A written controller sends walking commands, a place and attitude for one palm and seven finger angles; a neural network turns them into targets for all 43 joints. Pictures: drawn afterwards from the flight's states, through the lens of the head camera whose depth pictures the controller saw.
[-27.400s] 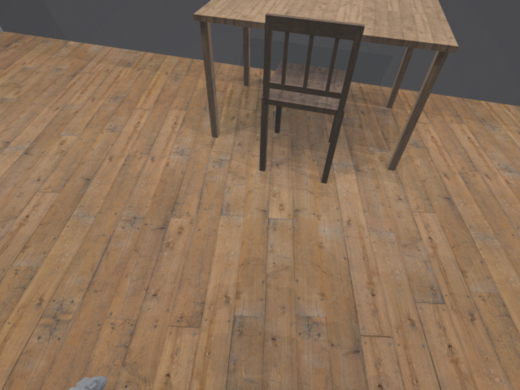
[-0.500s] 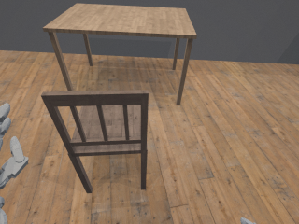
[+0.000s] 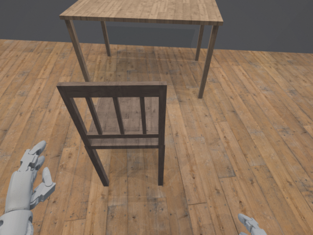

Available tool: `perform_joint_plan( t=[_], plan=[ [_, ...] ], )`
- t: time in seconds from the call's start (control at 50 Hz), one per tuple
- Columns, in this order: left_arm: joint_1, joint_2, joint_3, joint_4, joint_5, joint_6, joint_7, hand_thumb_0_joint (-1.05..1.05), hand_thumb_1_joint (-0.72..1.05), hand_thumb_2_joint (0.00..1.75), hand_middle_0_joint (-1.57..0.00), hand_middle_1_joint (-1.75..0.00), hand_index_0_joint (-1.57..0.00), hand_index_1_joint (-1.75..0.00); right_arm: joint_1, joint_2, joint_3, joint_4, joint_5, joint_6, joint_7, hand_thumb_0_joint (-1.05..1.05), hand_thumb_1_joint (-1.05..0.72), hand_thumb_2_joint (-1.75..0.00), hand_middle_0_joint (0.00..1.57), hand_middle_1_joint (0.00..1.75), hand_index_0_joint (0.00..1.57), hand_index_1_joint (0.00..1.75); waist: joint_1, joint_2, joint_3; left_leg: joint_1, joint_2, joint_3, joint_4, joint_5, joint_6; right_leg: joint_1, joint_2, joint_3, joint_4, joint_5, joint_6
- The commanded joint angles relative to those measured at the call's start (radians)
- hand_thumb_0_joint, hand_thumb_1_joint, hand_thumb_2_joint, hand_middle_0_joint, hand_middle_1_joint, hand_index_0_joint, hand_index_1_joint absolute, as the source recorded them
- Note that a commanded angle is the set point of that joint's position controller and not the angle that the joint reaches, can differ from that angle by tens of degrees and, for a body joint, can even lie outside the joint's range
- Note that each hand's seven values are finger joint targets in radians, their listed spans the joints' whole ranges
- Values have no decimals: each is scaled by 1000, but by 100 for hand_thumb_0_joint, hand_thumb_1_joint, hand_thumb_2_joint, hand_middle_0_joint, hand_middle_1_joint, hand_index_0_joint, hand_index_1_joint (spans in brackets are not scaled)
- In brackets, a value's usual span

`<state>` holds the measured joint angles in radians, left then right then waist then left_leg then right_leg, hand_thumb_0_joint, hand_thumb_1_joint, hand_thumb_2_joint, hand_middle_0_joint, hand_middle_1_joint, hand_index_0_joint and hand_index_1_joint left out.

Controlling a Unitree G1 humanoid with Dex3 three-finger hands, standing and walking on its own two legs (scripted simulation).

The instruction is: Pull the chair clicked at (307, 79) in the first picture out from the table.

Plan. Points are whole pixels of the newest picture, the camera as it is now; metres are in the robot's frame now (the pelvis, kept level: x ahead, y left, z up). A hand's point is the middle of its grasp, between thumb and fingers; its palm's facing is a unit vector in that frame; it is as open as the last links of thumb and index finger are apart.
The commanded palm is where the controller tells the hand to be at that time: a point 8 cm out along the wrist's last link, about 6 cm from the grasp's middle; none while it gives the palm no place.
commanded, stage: let the arm hang, fingers relaxed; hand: left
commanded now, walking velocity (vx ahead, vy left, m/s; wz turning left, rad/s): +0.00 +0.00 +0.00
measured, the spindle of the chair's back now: (119, 116) +0.58 +0.19 -0.09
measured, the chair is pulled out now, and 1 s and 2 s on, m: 0.71 0.71 0.71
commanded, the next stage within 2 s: look to check the result in 1.02 s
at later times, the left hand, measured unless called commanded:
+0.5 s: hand out of the picture +0.02 +0.19 -0.15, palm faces +0.04 -0.97 -0.24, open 7.3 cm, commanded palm none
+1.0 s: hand out of the picture -0.02 +0.14 -0.16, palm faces +0.05 -0.99 -0.13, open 7.4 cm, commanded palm none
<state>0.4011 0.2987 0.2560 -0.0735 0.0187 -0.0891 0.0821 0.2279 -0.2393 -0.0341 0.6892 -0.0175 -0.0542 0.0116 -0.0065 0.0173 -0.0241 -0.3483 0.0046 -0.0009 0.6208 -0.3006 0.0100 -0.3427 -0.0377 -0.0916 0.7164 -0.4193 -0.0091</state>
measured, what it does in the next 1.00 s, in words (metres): stands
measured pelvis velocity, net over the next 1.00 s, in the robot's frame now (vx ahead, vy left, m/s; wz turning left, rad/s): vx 0.00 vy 0.00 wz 0.01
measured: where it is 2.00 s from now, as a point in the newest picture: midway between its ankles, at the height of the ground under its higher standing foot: outside the picture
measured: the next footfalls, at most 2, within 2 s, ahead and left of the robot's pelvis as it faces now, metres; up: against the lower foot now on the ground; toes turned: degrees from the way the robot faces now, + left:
none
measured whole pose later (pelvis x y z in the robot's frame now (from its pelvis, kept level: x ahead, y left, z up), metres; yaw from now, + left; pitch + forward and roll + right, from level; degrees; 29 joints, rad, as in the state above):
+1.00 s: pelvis +0.00 +0.00 +0.02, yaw +1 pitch -2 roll +0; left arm 0.35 0.10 -0.02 1.08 0.00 0.01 0.04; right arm 0.38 -0.10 0.00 1.08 -0.01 0.00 -0.03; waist -0.01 0.00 0.04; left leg -0.23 0.00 -0.02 0.47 -0.21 0.00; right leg -0.19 0.02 -0.03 0.46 -0.24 -0.03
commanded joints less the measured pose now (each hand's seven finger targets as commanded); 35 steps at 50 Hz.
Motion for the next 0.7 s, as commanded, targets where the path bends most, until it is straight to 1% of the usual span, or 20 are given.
perform_joint_plan(
  t=[0.0,0.02,0.04,0.06,0.08,0.1,0.12,0.16,0.18,0.2,0.22,0.24,0.26,0.3,0.34,0.4,0.46,0.6,0.66,0.68],
  plan=[
    [-36,-41,-166,283,17,92,-73,0,90,90,-20,-30,-20,-30,-16,-111,-16,-82,-44,9,-4,0,-90,-90,20,30,20,30,-1,27,-5,-57,234,-352,-236,268,179,-48,5,89,149,-102,14],
    [-28,-42,-172,348,18,91,-77,0,90,90,-20,-30,-20,-30,-44,-103,-9,-70,-38,12,-9,0,-90,-90,20,30,20,30,28,18,-48,-33,193,-265,-173,399,147,55,9,70,3,-9,16],
    [7,-22,-175,428,16,86,-75,0,90,90,-20,-30,-20,-30,-58,-89,-1,-58,-25,17,-14,0,-90,-90,20,30,20,30,57,-37,-87,-12,130,-185,-87,430,100,175,12,81,-166,194,16],
    [26,30,-170,506,18,79,-66,0,90,90,-20,-30,-20,-30,-33,-66,-1,-39,-9,22,-18,0,-90,-90,20,30,20,30,50,-142,-132,-10,45,-98,-1,319,45,270,-53,182,-243,427,-11],
    [2,85,-175,567,14,76,-61,0,90,90,-20,-30,-20,-30,0,-51,0,-27,1,28,-20,0,-90,-90,20,30,20,30,22,-204,-136,-23,-21,-41,43,148,5,276,-168,300,-274,620,-73],
    [-63,101,-194,611,9,77,-66,0,90,90,-20,-30,-20,-30,44,-49,0,8,9,37,-17,0,-90,-90,20,30,20,30,-17,-132,-126,57,-23,-25,37,28,-8,184,-225,306,-311,497,-126],
    [-112,87,-201,657,4,78,-66,0,90,90,-20,-30,-20,-30,37,-40,2,48,2,47,-21,0,-90,-90,20,30,20,30,-23,-169,-58,106,-8,-22,43,53,-10,91,-195,310,-344,376,-137],
    [-131,57,-219,741,-2,81,-62,0,90,90,-20,-30,-20,-30,66,-27,12,108,1,51,-20,0,-90,-90,20,30,20,30,-33,-52,20,165,16,-44,-37,152,-3,12,-138,258,-352,264,-112],
    [-125,45,-227,781,-5,82,-60,0,90,90,-20,-30,-20,-30,77,-20,19,134,2,49,-21,0,-90,-90,20,30,20,30,-34,10,60,176,36,-61,-79,215,2,-4,-102,221,-341,259,-91],
    [-93,-10,-210,787,0,83,-54,0,90,90,-20,-30,-20,-30,88,-7,14,149,-6,44,-26,0,-90,-90,20,30,20,30,-22,95,51,163,57,-79,-113,257,12,35,-73,194,-315,291,-78],
    [-71,-18,-212,807,-4,85,-50,0,90,90,-20,-30,-20,-30,95,-3,16,162,-7,40,-29,0,-90,-90,20,30,20,30,-8,162,33,135,69,-100,-144,277,24,92,-50,165,-295,304,-65],
    [-69,-19,-218,836,-8,88,-48,0,90,90,-20,-30,-20,-30,103,-2,17,176,-6,39,-32,0,-90,-90,20,30,20,30,-1,175,17,111,75,-111,-168,297,30,153,-38,148,-285,317,-58],
    [-62,-24,-220,858,-10,89,-48,0,90,90,-20,-30,-20,-30,103,1,15,186,-4,39,-34,0,-90,-90,20,30,20,30,6,151,8,101,78,-111,-179,291,32,185,-36,140,-291,320,-54],
    [-68,-27,-228,898,-12,89,-49,0,90,90,-20,-30,-20,-30,113,-9,16,203,1,41,-38,0,-90,-90,20,30,20,30,7,37,9,106,83,-113,-188,270,34,202,-43,141,-315,331,-54],
    [-79,-27,-233,932,-13,90,-51,0,90,90,-20,-30,-20,-30,130,-14,16,223,2,42,-40,0,-90,-90,20,30,20,30,4,8,27,108,81,-110,-209,215,32,195,-47,143,-335,292,-54],
    [-77,-26,-237,976,-14,95,-51,0,90,90,-20,-30,-20,-30,145,-15,20,253,1,46,-40,0,-90,-90,20,30,20,30,5,15,92,75,78,-111,-249,112,35,169,-43,145,-364,210,-54],
    [-67,-26,-240,1011,-15,94,-50,0,90,90,-20,-30,-20,-30,174,-11,21,279,2,48,-40,0,-90,-90,20,30,20,30,0,-19,98,82,75,-108,-260,67,35,155,-46,154,-382,164,-55],
    [-32,-38,-250,1068,-15,93,-45,0,90,90,-20,-30,-20,-30,204,10,27,328,4,51,-42,0,-90,-90,20,30,20,30,0,-36,134,93,68,-95,-261,41,36,109,-49,166,-402,115,-56],
    [-20,-49,-251,1084,-15,90,-43,0,90,90,-20,-30,-20,-30,220,24,28,344,4,49,-44,0,-90,-90,20,30,20,30,-3,-40,126,102,66,-88,-255,53,34,104,-52,170,-400,115,-58],
    [-14,-53,-252,1090,-15,90,-42,0,90,90,-20,-30,-20,-30,218,31,29,349,5,51,-44,0,-90,-90,20,30,20,30,1,-34,150,95,66,-86,-256,41,36,90,-49,167,-409,100,-58]
  ],
)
